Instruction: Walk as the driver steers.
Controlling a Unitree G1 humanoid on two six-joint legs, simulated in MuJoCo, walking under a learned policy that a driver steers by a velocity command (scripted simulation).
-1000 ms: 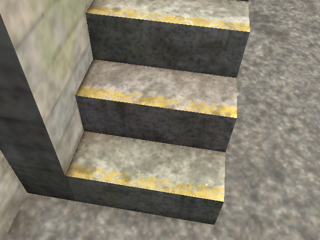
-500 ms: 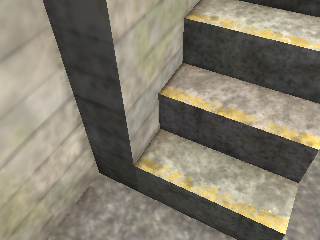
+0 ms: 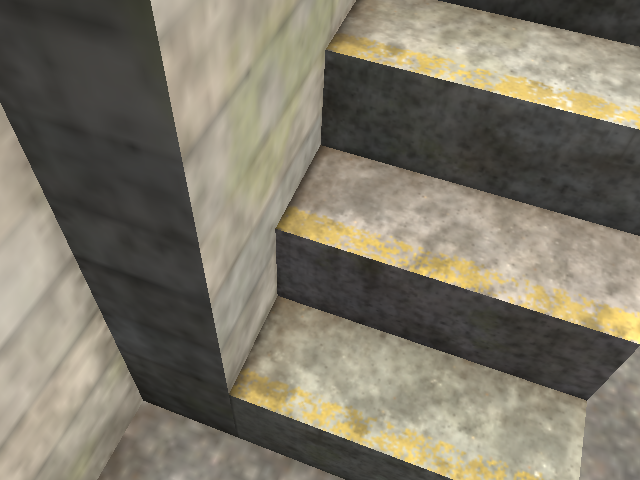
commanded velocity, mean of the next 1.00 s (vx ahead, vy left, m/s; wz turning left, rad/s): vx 0.27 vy -0.08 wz -0.41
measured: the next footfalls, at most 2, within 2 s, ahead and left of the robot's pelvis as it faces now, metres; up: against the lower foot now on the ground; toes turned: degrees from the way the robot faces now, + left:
right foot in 0.18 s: +0.20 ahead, -0.11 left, +0.00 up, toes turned -8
left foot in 0.56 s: +0.26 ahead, +0.04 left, +0.00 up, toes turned -21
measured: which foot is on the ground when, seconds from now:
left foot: down 0.00-0.14, up 0.16-0.54, down 0.56-1.00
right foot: up 0.00-0.16, down 0.18-0.54, up 0.56-0.74, down 0.76-1.00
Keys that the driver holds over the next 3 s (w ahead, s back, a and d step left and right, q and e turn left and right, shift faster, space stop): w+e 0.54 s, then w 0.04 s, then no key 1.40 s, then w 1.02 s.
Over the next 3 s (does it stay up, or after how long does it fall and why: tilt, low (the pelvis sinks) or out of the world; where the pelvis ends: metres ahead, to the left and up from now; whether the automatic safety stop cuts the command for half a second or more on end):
stays up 0.23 -0.07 0.00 its command is cut before an obstacle from the start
